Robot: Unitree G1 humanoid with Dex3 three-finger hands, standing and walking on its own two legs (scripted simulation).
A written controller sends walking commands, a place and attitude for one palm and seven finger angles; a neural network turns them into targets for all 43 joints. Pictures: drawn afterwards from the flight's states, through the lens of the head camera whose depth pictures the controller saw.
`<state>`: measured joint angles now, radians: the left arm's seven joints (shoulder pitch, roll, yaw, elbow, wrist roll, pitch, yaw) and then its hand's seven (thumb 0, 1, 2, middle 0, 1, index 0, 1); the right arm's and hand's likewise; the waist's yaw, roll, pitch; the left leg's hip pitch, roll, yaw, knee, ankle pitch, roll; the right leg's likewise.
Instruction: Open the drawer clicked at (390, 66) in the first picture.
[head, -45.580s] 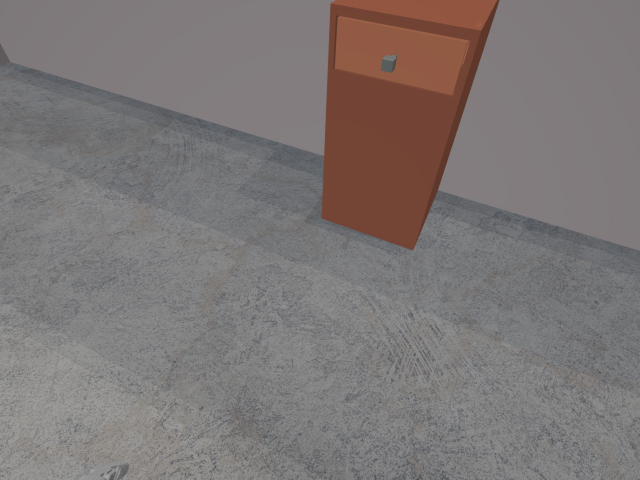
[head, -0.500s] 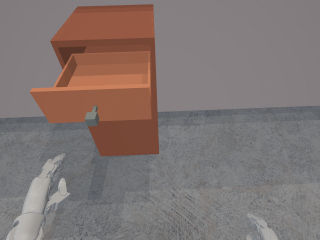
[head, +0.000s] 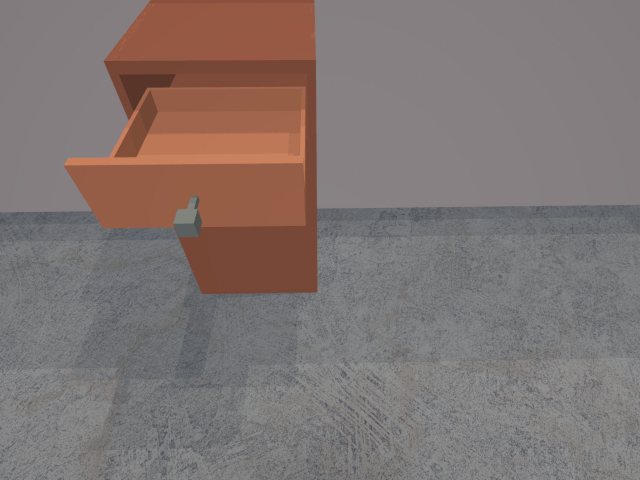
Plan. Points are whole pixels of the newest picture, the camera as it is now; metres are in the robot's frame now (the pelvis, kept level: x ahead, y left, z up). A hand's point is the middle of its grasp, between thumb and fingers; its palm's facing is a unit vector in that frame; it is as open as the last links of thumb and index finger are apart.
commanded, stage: let the arm hang, fingers relaxed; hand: left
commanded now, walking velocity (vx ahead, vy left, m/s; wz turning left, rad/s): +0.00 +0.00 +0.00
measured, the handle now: (190, 214) +0.51 +0.26 +0.00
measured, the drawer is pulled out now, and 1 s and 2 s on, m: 0.30 0.30 0.30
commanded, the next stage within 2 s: look to check the result in 0.48 s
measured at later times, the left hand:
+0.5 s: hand out of the picture +0.04 +0.17 -0.17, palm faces -0.01 -0.98 -0.21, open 7.3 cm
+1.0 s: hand out of the picture +0.05 +0.18 -0.17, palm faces -0.01 -0.97 -0.25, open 7.3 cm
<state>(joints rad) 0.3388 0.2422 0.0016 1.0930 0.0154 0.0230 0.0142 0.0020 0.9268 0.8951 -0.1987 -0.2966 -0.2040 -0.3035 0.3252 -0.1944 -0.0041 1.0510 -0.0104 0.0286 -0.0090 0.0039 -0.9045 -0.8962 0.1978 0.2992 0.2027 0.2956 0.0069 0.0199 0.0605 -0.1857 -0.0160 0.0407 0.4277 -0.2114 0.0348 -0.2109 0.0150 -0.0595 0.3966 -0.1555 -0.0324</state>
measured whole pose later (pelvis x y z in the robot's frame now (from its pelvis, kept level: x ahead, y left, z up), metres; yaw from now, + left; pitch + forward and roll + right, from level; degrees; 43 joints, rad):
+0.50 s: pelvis +0.01 -0.01 +0.00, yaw -1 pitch -2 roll +0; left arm 0.22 0.18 0.00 1.12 0.01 -0.01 0.02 0.00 0.92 0.90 -0.20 -0.30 -0.21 -0.30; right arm 0.30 -0.16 -0.01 1.12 -0.01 0.01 -0.02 0.00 -0.91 -0.90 0.20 0.30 0.20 0.30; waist -0.01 0.00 0.05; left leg -0.13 -0.01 0.05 0.38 -0.21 0.02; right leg -0.17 0.03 -0.05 0.37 -0.16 -0.05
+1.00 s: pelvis +0.03 -0.02 +0.00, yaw -1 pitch -2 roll +0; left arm 0.22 0.20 0.01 1.14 0.01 -0.01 0.02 0.00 0.91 0.90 -0.20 -0.30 -0.20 -0.30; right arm 0.24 -0.19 -0.01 1.11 -0.01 0.01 -0.02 0.00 -0.91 -0.90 0.20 0.30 0.20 0.30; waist 0.00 0.01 0.07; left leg -0.10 0.01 0.05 0.35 -0.22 0.00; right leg -0.14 0.04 -0.05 0.35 -0.17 -0.06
